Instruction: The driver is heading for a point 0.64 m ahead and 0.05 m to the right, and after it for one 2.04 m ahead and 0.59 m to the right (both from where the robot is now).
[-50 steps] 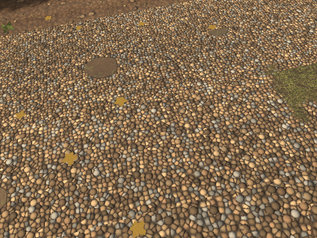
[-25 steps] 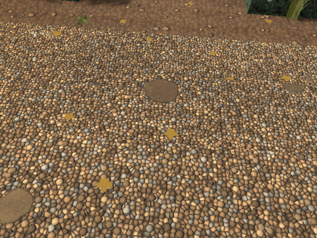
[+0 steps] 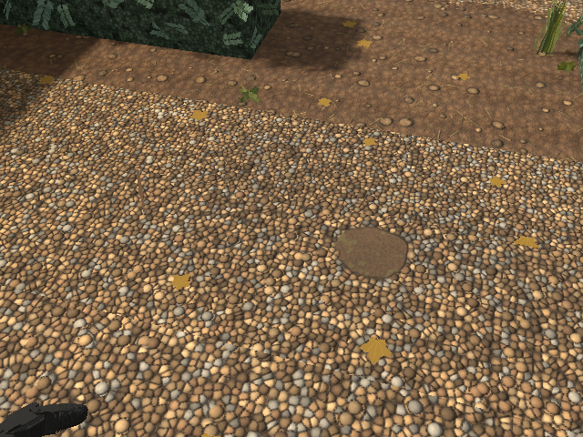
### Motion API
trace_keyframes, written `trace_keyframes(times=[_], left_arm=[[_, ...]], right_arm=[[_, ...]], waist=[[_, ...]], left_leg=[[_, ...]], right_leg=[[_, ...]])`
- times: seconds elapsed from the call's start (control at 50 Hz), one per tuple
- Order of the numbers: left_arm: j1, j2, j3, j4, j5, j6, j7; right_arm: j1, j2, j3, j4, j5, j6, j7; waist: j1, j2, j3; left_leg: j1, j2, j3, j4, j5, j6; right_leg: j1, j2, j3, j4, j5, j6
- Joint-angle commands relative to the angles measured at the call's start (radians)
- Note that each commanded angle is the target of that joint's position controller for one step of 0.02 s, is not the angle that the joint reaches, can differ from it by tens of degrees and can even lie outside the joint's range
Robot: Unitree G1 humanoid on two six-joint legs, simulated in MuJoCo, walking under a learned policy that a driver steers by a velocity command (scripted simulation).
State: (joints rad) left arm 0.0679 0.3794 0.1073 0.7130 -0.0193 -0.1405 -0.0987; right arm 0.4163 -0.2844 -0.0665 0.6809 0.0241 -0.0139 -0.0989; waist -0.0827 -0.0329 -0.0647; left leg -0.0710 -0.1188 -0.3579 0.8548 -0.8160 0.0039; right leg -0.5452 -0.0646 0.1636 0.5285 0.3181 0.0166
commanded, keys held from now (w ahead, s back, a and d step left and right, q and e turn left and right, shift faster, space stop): w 0.76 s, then no key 0.02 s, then e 0.22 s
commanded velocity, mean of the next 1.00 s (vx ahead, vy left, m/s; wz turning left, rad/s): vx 0.45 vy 0.00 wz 0.03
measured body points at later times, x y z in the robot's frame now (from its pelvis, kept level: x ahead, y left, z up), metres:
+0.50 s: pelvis +0.25 -0.13 -0.09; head +0.27 -0.14 +0.36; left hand +0.17 +0.11 -0.23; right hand +0.51 -0.33 -0.15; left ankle +0.44 +0.01 -0.79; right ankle +0.14 -0.20 -0.83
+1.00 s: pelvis +0.50 -0.14 -0.09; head +0.52 -0.15 +0.36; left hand +0.64 +0.12 -0.20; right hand +0.55 -0.41 -0.23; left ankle +0.45 -0.03 -0.83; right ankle +0.57 -0.26 -0.79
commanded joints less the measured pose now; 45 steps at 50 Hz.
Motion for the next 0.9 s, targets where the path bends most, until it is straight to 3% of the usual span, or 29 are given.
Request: trace_keyframes(times=[0.02,0.04,0.06,0.08,0.1,0.12,0.14,0.16,0.18,0.2,0.22,0.24,0.26,0.3,0.34,0.4,0.54,0.58,0.6,0.62,0.64,0.66,0.68,0.7,0.74,0.8,0.84,0.88,0.9], left_arm=[[0.225,0.038,0.014,0.057,-0.019,0.024,0.016],[0.354,0.078,0.033,0.099,-0.011,0.033,0.027],[0.485,0.100,0.040,0.147,0.002,0.042,0.033],[0.641,0.138,0.021,0.200,0.046,0.032,0.020],[0.594,0.178,0.014,0.221,0.057,0.036,0.013],[0.551,0.135,0.004,0.208,0.044,0.061,0.013],[0.519,0.209,0.026,0.224,0.019,0.080,0.025],[0.420,0.114,0.001,0.205,-0.005,0.094,0.050],[0.328,0.132,-0.010,0.193,0.016,0.083,0.072],[0.231,0.065,-0.039,0.153,0.054,0.050,0.075],[0.217,0.023,-0.052,0.165,0.053,0.038,0.075],[0.195,-0.036,-0.070,0.174,0.049,0.032,0.078],[0.205,-0.029,-0.071,0.177,0.043,0.031,0.089],[0.324,-0.016,-0.069,0.209,0.035,0.029,0.118],[0.414,-0.018,-0.066,0.240,0.018,0.045,0.131],[0.490,-0.012,-0.058,0.254,-0.004,0.068,0.136],[0.568,-0.034,-0.046,0.270,0.012,0.128,0.137],[0.518,-0.013,-0.040,0.244,0.015,0.129,0.134],[0.490,-0.001,-0.036,0.232,0.012,0.128,0.131],[0.417,0.012,-0.034,0.207,0.009,0.122,0.124],[0.359,-0.009,-0.045,0.167,0.026,0.104,0.118],[0.516,-0.115,-0.075,0.177,0.033,0.083,0.100],[0.448,-0.009,-0.047,0.173,0.010,0.065,0.088],[0.334,0.026,-0.032,0.124,-0.011,0.059,0.089],[0.299,-0.006,-0.027,0.114,0.001,0.062,0.102],[0.345,-0.070,-0.034,0.119,0.007,0.093,0.114],[0.265,-0.079,-0.039,0.086,0.014,0.099,0.120],[0.246,-0.110,-0.051,0.076,0.038,0.095,0.104],[0.246,-0.099,-0.048,0.071,0.030,0.098,0.095]], right_arm=[[-0.042,-0.097,-0.020,-0.024,-0.005,-0.004,0.011],[-0.062,-0.113,-0.019,-0.003,-0.008,-0.008,0.032],[-0.031,-0.088,-0.018,0.047,-0.013,-0.023,0.057],[0.002,0.007,-0.006,0.062,-0.007,-0.040,0.076],[0.254,0.087,0.014,0.064,0.007,-0.049,0.077],[0.310,0.047,0.013,0.082,0.009,-0.051,0.070],[0.268,0.016,0.014,0.022,0.063,-0.053,0.049],[0.078,-0.007,0.016,-0.004,0.069,-0.041,0.031],[-0.045,-0.026,0.017,-0.056,0.083,-0.032,0.027],[-0.097,-0.056,0.017,-0.056,0.055,-0.018,0.023],[-0.143,-0.038,0.013,-0.061,0.010,-0.012,0.029],[-0.120,-0.045,-0.001,-0.055,0.007,-0.026,0.046],[-0.158,-0.042,-0.003,-0.063,-0.016,-0.039,0.055],[-0.235,-0.009,0.002,-0.082,-0.047,-0.050,0.061],[-0.263,0.053,0.022,-0.088,-0.027,-0.050,0.075],[-0.388,0.062,0.026,-0.106,-0.015,-0.051,0.103],[-0.589,0.063,0.028,-0.156,0.002,-0.074,0.155],[-0.554,0.047,0.022,-0.147,-0.005,-0.082,0.158],[-0.464,0.016,0.006,-0.120,-0.012,-0.084,0.152],[-0.260,-0.033,-0.018,-0.063,-0.018,-0.084,0.145],[-0.018,-0.134,-0.045,-0.008,-0.036,-0.081,0.128],[0.017,-0.154,-0.047,0.025,-0.012,-0.079,0.134],[-0.011,-0.072,-0.033,0.026,-0.001,-0.067,0.124],[-0.116,-0.059,-0.024,0.016,-0.006,-0.061,0.116],[-0.221,-0.024,-0.013,0.009,-0.022,-0.067,0.125],[-0.257,-0.014,-0.007,0.032,-0.031,-0.084,0.131],[-0.261,-0.056,-0.017,0.058,-0.043,-0.090,0.119],[-0.226,-0.075,-0.024,0.099,-0.055,-0.078,0.103],[-0.217,-0.076,-0.021,0.108,-0.053,-0.072,0.102]], waist=[[0.126,0.068,0.070],[0.208,0.054,0.041],[0.272,-0.014,-0.003],[0.304,-0.214,-0.041],[0.114,-0.601,-0.094],[0.082,-0.579,-0.091],[0.054,-0.431,-0.191],[0.091,-0.110,-0.087],[0.082,-0.158,-0.004],[0.064,0.028,0.053],[0.066,-0.002,0.108],[0.019,-0.043,0.133],[0.034,-0.090,0.151],[0.084,-0.082,0.129],[0.102,-0.055,0.087],[0.160,-0.008,0.120],[0.202,0.000,0.156],[0.156,-0.046,0.110],[0.103,-0.071,0.047],[-0.009,-0.077,-0.050],[-0.097,0.021,-0.213],[-0.017,0.265,-0.339],[-0.042,0.182,-0.229],[-0.012,0.150,-0.046],[0.065,0.031,0.058],[0.128,0.078,0.064],[0.123,0.105,0.085],[0.113,0.107,0.005],[0.112,0.115,-0.007]], left_leg=[[-0.267,0.103,-0.015,0.101,0.424,0.078],[-0.261,0.087,0.050,0.262,0.509,0.040],[-0.385,0.049,0.070,0.541,0.353,-0.003],[-0.613,-0.078,0.057,1.030,-0.121,-0.058],[-0.759,-0.059,0.075,1.300,-0.135,-0.076],[-0.847,-0.022,0.122,1.371,-0.057,-0.081],[-0.943,-0.003,0.200,1.405,0.097,-0.068],[-0.975,0.099,0.292,1.249,0.260,-0.034],[-0.974,0.125,0.276,1.261,0.308,-0.013],[-0.852,0.214,0.186,1.046,0.424,0.037],[-0.818,0.221,0.183,0.943,0.406,0.060],[-0.785,0.238,0.166,0.714,0.599,0.086],[-0.766,0.236,0.200,0.527,0.709,0.059],[-0.643,0.203,0.290,0.230,0.882,-0.003],[-0.619,0.189,0.299,0.018,0.916,-0.021],[-0.641,0.158,0.333,-0.190,0.939,-0.014],[-0.706,0.120,0.370,-0.303,0.762,0.041],[-0.540,0.071,0.411,-0.338,0.690,0.070],[-0.368,0.045,0.424,-0.352,0.704,0.097],[-0.061,0.081,0.366,-0.368,0.810,0.151],[0.295,0.279,0.128,-0.343,0.918,0.247],[0.553,0.529,-0.288,-0.402,0.844,0.413],[0.461,0.487,-0.293,-0.482,0.664,0.375],[0.289,0.448,-0.154,-0.533,0.666,0.326],[0.030,0.361,-0.001,-0.609,0.767,0.270],[-0.148,0.332,0.135,-0.655,1.015,0.266],[-0.231,0.302,0.260,-0.651,1.205,0.235],[-0.246,0.260,0.365,-0.592,1.350,0.209],[-0.246,0.258,0.389,-0.578,1.359,0.202]], right_leg=[[0.397,-0.036,-0.057,-0.084,0.179,0.018],[0.513,-0.027,-0.112,-0.110,0.155,0.030],[0.700,-0.079,-0.076,-0.075,0.105,0.003],[0.882,-0.137,-0.016,0.141,0.261,-0.009],[0.890,-0.192,0.164,0.135,0.439,-0.020],[0.834,-0.210,0.229,0.087,0.395,-0.044],[0.841,-0.359,0.532,-0.121,-0.256,-0.185],[0.667,-0.310,0.601,-0.293,-0.668,-0.170],[0.508,-0.371,0.666,-0.312,-0.741,-0.238],[0.309,-0.354,0.572,-0.269,-0.752,-0.215],[0.200,-0.296,0.438,-0.245,-0.733,-0.206],[0.165,-0.190,0.296,-0.243,-0.724,-0.140],[0.152,-0.134,0.195,-0.260,-0.555,-0.132],[0.170,-0.089,0.089,-0.305,-0.255,-0.149],[0.323,-0.111,0.047,-0.285,-0.017,-0.144],[0.476,-0.122,0.027,-0.302,0.017,-0.108],[0.712,-0.156,0.019,-0.213,0.126,-0.138],[0.682,-0.142,-0.005,-0.129,0.378,-0.152],[0.638,-0.127,-0.013,-0.042,0.519,-0.153],[0.487,-0.097,-0.029,0.134,0.520,-0.140],[0.243,-0.014,-0.070,0.446,0.147,-0.119],[-0.075,0.137,-0.054,0.763,-0.860,-0.072],[-0.190,0.091,-0.005,0.808,-0.885,-0.079],[-0.232,0.049,-0.039,0.784,-0.787,-0.072],[-0.138,-0.008,-0.069,0.655,-0.665,-0.053],[0.006,-0.034,-0.092,0.520,-0.657,-0.010],[0.059,-0.027,-0.117,0.361,-0.553,0.003],[0.183,0.012,-0.150,0.284,-0.334,-0.003],[0.208,0.032,-0.159,0.272,-0.284,-0.005]])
